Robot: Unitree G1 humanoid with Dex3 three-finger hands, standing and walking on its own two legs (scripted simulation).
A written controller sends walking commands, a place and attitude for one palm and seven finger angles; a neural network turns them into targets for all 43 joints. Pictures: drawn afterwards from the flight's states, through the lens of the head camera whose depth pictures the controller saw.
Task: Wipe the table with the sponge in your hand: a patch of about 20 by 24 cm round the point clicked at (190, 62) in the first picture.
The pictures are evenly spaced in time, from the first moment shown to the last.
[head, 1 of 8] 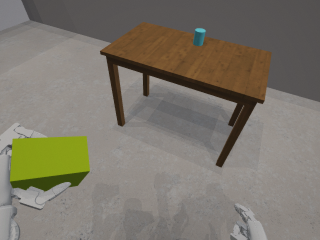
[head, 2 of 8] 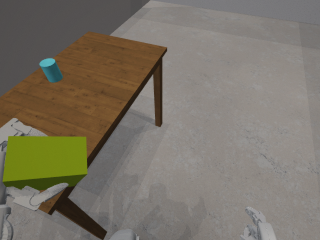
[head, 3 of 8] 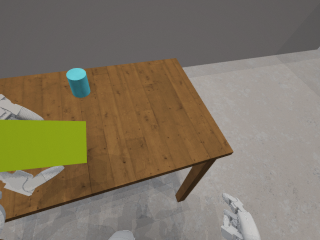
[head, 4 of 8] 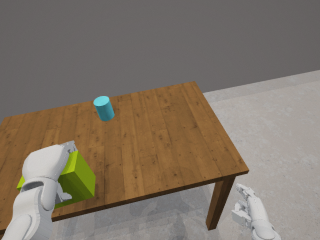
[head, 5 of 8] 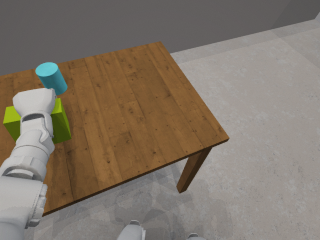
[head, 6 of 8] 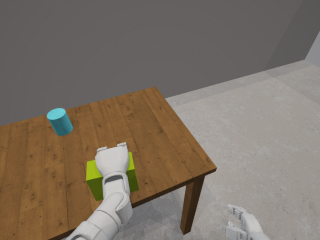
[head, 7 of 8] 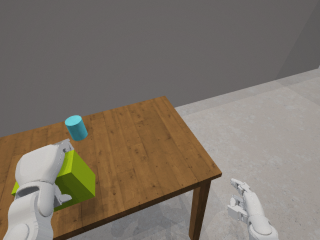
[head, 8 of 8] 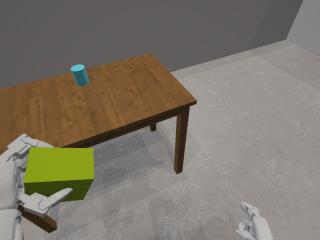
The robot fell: no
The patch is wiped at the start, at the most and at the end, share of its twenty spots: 0.00 1.00 1.00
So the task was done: yes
